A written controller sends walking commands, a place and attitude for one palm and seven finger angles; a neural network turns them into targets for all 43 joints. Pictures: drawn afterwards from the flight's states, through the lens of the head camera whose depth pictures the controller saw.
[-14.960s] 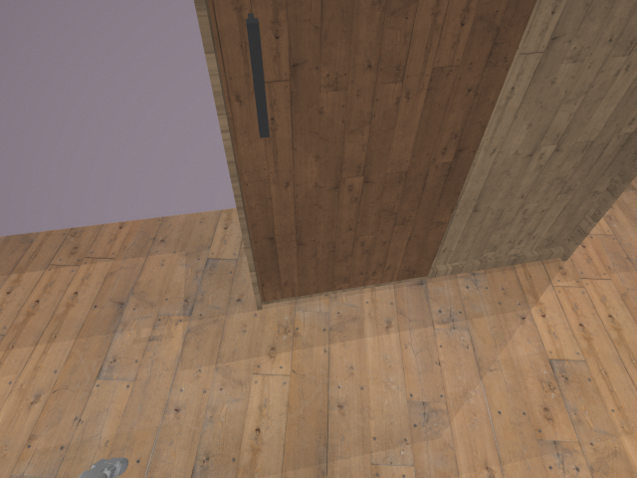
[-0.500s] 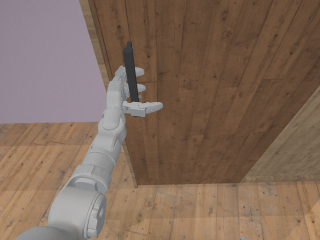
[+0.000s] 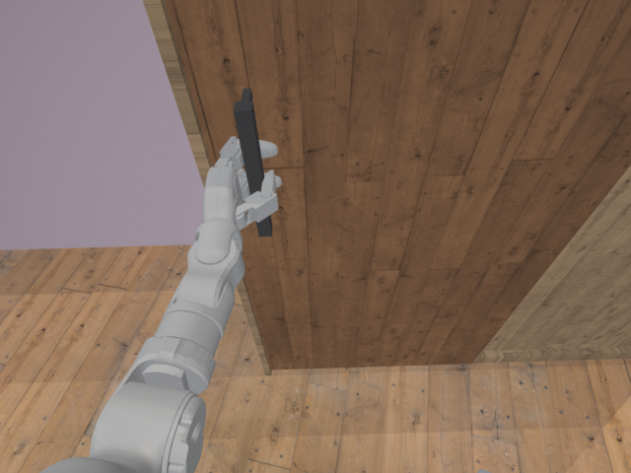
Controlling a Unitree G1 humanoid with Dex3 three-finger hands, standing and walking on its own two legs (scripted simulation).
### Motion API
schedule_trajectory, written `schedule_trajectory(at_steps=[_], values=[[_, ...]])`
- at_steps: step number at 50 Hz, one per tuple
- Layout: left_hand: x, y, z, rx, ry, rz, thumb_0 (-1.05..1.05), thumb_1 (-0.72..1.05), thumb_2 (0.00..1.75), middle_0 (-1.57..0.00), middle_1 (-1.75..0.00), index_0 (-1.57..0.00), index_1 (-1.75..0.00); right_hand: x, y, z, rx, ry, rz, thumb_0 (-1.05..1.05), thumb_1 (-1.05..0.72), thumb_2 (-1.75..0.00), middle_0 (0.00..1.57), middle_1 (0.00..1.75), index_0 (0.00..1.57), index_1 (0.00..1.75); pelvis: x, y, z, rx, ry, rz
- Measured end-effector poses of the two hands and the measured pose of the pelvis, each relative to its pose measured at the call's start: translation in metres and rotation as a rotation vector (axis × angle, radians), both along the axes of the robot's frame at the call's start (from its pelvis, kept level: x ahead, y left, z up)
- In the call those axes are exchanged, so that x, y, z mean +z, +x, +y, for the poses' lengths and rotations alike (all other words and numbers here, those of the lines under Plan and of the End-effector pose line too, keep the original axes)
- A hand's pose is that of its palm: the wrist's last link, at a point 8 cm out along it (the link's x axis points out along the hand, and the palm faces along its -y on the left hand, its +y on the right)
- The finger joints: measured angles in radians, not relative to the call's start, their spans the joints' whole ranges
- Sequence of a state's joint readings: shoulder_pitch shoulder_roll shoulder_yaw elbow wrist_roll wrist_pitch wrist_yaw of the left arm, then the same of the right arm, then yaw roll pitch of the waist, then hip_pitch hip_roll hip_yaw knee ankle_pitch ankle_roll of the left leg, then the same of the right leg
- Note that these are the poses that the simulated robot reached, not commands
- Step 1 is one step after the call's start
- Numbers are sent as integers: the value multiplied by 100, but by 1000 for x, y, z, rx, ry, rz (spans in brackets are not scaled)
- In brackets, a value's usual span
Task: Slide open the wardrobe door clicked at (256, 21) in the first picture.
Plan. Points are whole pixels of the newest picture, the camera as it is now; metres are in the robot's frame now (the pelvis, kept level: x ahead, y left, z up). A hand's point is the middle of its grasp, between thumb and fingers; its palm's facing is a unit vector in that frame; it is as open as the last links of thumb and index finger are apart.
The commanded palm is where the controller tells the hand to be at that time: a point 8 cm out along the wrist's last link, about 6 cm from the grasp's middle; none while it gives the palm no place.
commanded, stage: grip the handle and tug to test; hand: left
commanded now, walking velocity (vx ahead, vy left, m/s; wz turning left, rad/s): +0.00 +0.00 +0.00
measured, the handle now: (257, 170) +0.49 +0.08 +0.12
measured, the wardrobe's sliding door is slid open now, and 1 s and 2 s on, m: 0.00 0.00 0.00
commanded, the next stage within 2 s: tug the door sideways, standing still in 0.60 s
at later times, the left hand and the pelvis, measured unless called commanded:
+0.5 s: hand (270, 197) +0.43 +0.06 +0.13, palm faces -0.02 -1.00 +0.01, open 5.8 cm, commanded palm +0.38 +0.11 +0.13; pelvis +0.01 -0.01 +0.00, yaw -1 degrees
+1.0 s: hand (271, 195) +0.43 +0.06 +0.13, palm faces +0.02 -1.00 -0.01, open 5.8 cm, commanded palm +0.41 +0.08 +0.13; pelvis +0.03 +0.00 +0.00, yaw +3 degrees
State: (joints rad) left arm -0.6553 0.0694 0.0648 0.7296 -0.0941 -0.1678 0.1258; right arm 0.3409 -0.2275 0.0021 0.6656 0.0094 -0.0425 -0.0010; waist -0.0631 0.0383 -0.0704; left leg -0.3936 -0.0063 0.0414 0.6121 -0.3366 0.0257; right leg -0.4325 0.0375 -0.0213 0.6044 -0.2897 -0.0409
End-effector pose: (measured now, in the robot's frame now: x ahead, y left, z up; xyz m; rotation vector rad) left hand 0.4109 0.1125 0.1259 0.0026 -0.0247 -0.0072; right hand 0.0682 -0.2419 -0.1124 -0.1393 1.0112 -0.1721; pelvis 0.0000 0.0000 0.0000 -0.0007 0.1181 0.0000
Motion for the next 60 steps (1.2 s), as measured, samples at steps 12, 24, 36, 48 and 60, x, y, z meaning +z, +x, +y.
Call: schedule_trajectory(at_steps=[12,24,36,48,60], values=[[0,0,0,-1,0,6,0,74,81,-35,-135,-33,-133,2,16,-4,15,-4,-19,1,-91,-90,20,30,20,30,1,4,-5,7,1,-2],[1,0,0,-17,-8,13,1,76,78,-31,-135,-31,-133,9,31,-6,-1,6,-59,1,-91,-90,20,30,20,30,3,13,-7,-13,4,-4],[2,-3,0,-23,-10,22,1,78,78,-25,-135,-26,-133,15,57,-3,-4,23,-75,1,-91,-90,20,30,20,30,7,33,-6,-27,7,-3],[3,-1,-1,15,0,34,1,74,83,-32,-134,-33,-135,8,88,6,92,-2,-41,1,-91,-90,20,30,20,30,4,35,-4,42,-4,-3],[3,-2,-4,36,22,31,1,76,82,-31,-135,-28,-138,-3,59,22,123,41,-15,1,-91,-90,20,30,20,30,0,15,0,63,-5,-4]])
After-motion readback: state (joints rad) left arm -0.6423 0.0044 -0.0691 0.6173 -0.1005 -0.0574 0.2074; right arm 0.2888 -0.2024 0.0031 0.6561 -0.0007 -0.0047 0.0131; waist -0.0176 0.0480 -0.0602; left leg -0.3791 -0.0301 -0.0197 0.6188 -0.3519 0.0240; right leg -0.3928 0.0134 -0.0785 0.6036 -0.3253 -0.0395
